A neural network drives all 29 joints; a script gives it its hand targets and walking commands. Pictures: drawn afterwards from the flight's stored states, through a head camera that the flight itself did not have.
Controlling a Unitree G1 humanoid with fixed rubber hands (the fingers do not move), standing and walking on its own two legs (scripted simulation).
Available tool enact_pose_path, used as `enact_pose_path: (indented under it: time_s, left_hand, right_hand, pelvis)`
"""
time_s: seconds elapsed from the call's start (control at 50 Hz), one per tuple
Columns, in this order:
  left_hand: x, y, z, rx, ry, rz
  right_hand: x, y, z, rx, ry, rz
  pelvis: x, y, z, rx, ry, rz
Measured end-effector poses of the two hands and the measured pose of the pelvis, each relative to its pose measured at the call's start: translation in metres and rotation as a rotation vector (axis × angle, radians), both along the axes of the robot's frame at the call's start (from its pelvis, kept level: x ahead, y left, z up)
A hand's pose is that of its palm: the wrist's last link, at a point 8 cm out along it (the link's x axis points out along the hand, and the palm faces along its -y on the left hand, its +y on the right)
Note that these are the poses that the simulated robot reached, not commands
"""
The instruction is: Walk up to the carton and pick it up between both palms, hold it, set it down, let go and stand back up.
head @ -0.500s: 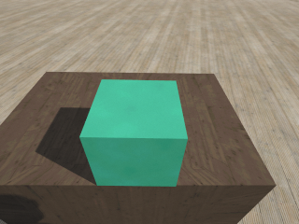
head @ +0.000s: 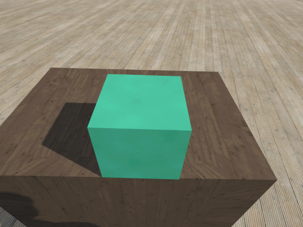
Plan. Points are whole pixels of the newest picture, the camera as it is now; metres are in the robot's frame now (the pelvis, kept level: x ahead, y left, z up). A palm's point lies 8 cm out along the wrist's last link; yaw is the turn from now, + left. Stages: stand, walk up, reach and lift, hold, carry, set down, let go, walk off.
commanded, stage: stand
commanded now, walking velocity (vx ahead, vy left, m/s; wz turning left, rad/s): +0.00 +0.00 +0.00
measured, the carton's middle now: (142, 125) +0.49 +0.04 +0.00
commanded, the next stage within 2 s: none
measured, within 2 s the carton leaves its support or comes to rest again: neither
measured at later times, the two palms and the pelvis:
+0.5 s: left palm out of the picture -0.05 +0.19 -0.15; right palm out of the picture -0.05 -0.20 -0.15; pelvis -0.01 +0.00 +0.00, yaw +0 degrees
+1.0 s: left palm out of the picture -0.03 +0.19 -0.15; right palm out of the picture -0.02 -0.20 -0.15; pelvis +0.01 -0.01 +0.00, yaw +0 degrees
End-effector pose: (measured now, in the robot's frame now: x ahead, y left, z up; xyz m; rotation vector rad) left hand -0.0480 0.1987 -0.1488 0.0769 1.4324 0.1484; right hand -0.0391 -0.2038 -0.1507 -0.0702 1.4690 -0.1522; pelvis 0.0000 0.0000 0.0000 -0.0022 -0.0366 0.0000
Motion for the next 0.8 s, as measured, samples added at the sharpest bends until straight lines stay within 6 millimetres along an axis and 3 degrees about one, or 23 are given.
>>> enact_pose_path:
  time_s: [0.28,0.8]
  left_hand:
    - [-0.015,-0.003,-0.001,0.000,0.040,0.004]
    - [0.008,-0.008,-0.004,-0.012,0.024,-0.003]
  right_hand:
    - [-0.009,-0.001,-0.001,0.000,0.012,0.004]
    - [0.006,0.000,0.000,-0.003,-0.004,-0.002]
  pelvis:
    - [-0.009,-0.002,-0.001,-0.002,0.018,0.000]
    - [0.000,-0.006,-0.001,-0.001,0.021,-0.003]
